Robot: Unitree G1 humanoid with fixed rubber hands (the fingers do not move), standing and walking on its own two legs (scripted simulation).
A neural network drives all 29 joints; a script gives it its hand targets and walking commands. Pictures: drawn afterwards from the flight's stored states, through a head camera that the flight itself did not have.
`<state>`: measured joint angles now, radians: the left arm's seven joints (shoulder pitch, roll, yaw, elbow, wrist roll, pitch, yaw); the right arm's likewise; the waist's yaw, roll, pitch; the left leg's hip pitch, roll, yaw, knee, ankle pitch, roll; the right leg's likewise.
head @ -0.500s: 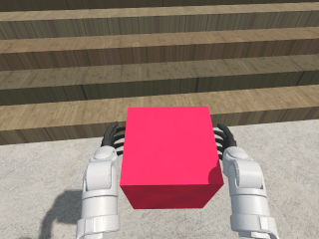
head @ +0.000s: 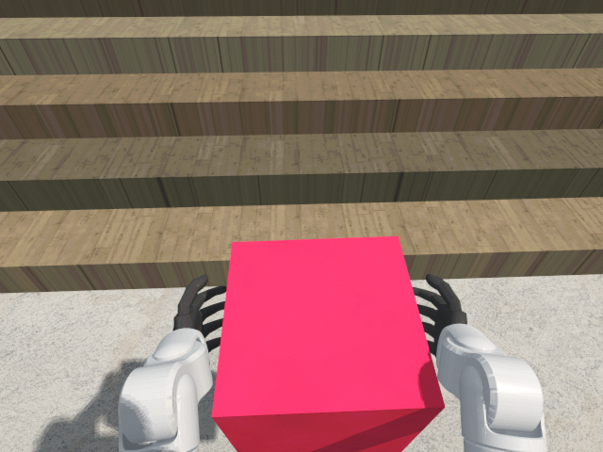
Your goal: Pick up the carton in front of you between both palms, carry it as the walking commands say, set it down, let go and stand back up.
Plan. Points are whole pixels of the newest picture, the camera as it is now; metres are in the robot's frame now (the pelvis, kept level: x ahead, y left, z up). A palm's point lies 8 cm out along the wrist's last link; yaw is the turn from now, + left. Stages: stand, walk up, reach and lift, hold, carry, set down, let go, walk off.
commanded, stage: carry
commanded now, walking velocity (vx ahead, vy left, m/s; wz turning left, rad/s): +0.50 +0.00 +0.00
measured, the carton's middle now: (318, 356) +0.24 +0.01 +0.01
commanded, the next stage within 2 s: none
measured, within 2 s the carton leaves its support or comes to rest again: neither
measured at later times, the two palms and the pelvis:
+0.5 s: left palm (219, 159) +0.56 +0.19 +0.09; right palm (389, 168) +0.54 -0.11 +0.10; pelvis +0.31 +0.05 +0.00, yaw -2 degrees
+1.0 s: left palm (261, 46) +0.99 +0.15 +0.14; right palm (381, 51) +0.99 -0.15 +0.13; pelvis +0.63 +0.00 -0.01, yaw -2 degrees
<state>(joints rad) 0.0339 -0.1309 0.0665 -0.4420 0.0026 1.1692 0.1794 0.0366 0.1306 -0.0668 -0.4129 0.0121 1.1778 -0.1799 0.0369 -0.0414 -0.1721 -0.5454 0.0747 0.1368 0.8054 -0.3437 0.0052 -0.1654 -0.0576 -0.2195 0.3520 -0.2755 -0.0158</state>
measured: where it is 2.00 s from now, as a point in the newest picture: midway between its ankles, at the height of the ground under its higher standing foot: (315, 170)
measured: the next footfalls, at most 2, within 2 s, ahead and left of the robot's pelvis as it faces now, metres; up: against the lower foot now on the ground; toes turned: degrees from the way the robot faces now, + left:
left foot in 0.14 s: +0.26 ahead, +0.13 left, +0.00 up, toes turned +12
right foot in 0.64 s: +0.60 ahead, -0.07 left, +0.00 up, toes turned -11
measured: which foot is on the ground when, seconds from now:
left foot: up 0.00-0.12, down 0.14-0.68, up 0.70-1.00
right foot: down 0.00-0.18, up 0.20-0.62, down 0.64-1.00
